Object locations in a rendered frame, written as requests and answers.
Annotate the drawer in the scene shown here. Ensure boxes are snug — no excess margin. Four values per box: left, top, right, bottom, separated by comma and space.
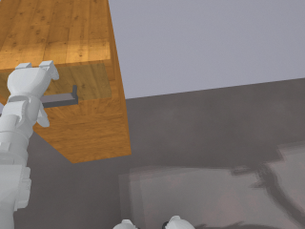
0, 63, 112, 101

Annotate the robot left upper arm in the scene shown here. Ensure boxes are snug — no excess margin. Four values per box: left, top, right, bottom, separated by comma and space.
0, 164, 31, 229

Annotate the handle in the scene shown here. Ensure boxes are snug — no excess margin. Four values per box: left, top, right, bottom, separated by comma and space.
40, 85, 79, 109

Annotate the robot left forearm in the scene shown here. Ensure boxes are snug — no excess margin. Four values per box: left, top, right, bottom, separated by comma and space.
0, 93, 41, 167

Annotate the cabinet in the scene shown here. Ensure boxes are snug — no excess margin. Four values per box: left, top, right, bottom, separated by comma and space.
0, 0, 132, 164

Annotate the robot left shin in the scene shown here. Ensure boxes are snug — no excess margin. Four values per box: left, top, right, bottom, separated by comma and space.
121, 219, 133, 225

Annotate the robot right shin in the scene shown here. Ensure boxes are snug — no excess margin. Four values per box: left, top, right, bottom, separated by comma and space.
169, 216, 181, 223

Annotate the left robot hand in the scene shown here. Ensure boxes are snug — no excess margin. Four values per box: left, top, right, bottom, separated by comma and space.
7, 60, 59, 128

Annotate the robot shin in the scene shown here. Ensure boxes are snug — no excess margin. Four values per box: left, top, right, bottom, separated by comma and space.
169, 216, 181, 223
121, 219, 133, 225

